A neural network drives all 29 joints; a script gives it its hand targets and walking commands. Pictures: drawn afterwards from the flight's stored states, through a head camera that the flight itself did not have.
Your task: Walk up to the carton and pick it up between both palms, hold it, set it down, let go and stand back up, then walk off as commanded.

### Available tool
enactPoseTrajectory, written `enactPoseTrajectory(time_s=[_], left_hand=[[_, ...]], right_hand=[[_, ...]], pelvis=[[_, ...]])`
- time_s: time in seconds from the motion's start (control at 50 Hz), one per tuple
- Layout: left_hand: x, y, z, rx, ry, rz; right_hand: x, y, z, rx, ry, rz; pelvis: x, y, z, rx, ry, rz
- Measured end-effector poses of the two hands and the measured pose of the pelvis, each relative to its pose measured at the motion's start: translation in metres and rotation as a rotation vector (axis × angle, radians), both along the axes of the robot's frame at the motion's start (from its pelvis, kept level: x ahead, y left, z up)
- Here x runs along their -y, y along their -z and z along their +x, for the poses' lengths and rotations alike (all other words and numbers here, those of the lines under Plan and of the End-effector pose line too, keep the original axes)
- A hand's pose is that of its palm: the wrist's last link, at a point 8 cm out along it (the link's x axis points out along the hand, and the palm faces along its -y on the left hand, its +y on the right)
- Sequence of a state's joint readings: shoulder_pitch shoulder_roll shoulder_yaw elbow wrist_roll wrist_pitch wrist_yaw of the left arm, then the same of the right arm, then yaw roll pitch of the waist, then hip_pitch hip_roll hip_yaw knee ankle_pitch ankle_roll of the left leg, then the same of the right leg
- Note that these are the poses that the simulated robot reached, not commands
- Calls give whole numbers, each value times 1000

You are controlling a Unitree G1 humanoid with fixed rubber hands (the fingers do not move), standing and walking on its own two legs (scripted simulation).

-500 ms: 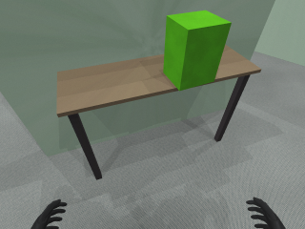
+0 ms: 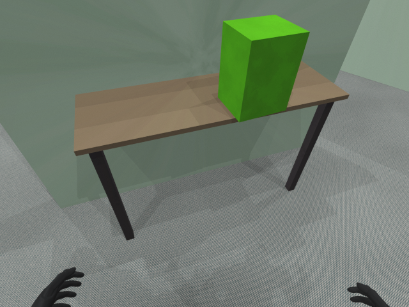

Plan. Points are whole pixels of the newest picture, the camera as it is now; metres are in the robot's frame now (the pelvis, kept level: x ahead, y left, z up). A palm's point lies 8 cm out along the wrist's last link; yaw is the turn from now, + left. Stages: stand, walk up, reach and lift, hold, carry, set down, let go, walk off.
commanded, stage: walk up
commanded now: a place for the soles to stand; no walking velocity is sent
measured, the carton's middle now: (257, 69) +0.86 -0.19 +0.07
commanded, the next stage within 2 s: none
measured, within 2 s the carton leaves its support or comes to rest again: neither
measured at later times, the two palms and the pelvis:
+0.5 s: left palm (104, 288) +0.19 +0.20 -0.03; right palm out of the picture +0.19 -0.47 -0.04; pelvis +0.09 -0.13 +0.01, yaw +3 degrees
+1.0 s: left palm (128, 251) +0.29 +0.18 -0.10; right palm out of the picture +0.30 -0.49 -0.01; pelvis +0.20 -0.14 +0.00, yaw +6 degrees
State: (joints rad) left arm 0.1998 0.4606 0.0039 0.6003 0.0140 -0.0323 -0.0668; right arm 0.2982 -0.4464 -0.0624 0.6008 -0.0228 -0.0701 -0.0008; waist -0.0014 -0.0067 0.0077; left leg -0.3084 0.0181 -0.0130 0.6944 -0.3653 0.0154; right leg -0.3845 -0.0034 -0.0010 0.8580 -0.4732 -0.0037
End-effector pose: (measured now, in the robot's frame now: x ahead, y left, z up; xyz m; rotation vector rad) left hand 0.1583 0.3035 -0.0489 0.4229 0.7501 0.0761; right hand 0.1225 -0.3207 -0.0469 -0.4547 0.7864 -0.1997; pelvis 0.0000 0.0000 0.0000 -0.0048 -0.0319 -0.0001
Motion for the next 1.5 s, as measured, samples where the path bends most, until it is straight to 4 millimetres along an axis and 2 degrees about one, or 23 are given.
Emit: enactPoseTrajectory(time_s=[0.06,0.12,0.18,0.26,0.32,0.36,0.44,0.54,0.64,0.72,0.76,0.84,0.94,1.04,1.12,1.2,1.28,1.38,1.5], left_hand=[[-1,-1,3,-19,4,18],[10,1,10,-28,1,22],[34,4,19,-28,-2,17],[67,14,18,-39,-41,29],[88,11,5,-72,-82,22],[98,3,5,-83,-101,19],[106,-11,19,-87,-106,34],[106,-14,41,-95,-100,41],[100,-3,59,-116,-110,16],[88,17,79,-135,-117,-7],[86,29,91,-139,-115,-17],[94,38,110,-144,-112,-52],[106,47,123,-157,-123,-82],[130,48,134,-171,-144,-92],[155,45,149,-192,-148,-57],[181,39,165,-174,-164,4],[204,16,179,-154,-192,29],[217,-14,206,-142,-185,66],[221,-19,237,-143,-180,72]], right_hand=[[34,-5,-28,-89,27,-61],[68,-13,-41,-142,44,-114],[102,-16,-32,-148,43,-143],[140,-5,-1,-131,11,-150],[144,-3,29,-88,-9,-105],[145,-4,43,-79,-22,-80],[151,-4,57,-91,-22,-57],[153,-4,77,-106,-22,-55],[143,-8,105,-122,-39,-69],[135,-8,126,-114,-50,-106],[136,-5,128,-122,-39,-134],[140,-18,131,-149,-14,-156],[157,-35,155,-149,-29,-200],[185,-37,187,-146,-62,-220],[222,-27,208,-163,-75,-222],[257,-3,237,-147,-83,-200],[258,7,265,-126,-89,-116],[269,8,276,-157,-67,-71],[277,10,296,-196,-51,-63]], pelvis=[[14,-1,6,-8,-7,-4],[34,1,15,-9,-11,3],[59,4,25,-8,-16,16],[95,14,39,4,-40,28],[110,7,50,15,-52,43],[115,-1,57,13,-58,46],[123,-10,73,9,-57,45],[126,-12,95,4,-57,39],[121,-11,119,-11,-73,23],[110,0,142,-13,-78,3],[106,7,151,-3,-73,13],[112,3,169,-4,-74,6],[128,2,190,-4,-95,1],[154,2,211,-7,-122,10],[184,7,229,-27,-124,37],[217,19,248,-13,-131,46],[236,6,264,0,-138,68],[248,-11,286,0,-124,67],[253,-15,316,-3,-120,53]])
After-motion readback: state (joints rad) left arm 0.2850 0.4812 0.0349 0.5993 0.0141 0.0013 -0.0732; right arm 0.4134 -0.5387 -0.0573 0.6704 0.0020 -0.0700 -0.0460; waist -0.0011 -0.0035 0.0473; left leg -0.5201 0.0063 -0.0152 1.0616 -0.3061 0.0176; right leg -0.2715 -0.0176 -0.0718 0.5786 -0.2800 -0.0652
